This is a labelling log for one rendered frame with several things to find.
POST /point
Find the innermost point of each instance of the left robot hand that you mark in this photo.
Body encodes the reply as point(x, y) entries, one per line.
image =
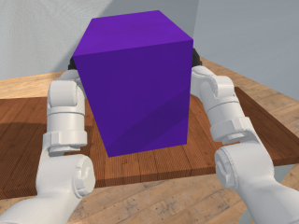
point(72, 65)

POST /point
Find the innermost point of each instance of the right robot hand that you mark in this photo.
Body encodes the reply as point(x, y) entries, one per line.
point(196, 58)

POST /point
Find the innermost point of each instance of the robot left upper arm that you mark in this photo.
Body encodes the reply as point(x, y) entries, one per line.
point(61, 184)

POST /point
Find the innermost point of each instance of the carton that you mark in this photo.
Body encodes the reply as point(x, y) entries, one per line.
point(136, 71)

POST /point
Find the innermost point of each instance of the robot right forearm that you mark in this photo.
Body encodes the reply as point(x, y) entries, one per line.
point(226, 117)

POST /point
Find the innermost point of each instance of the robot left forearm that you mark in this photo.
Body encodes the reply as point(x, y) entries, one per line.
point(65, 117)

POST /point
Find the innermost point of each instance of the robot right upper arm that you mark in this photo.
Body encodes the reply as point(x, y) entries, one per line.
point(246, 168)

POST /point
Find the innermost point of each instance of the table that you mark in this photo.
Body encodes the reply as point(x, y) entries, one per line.
point(23, 121)

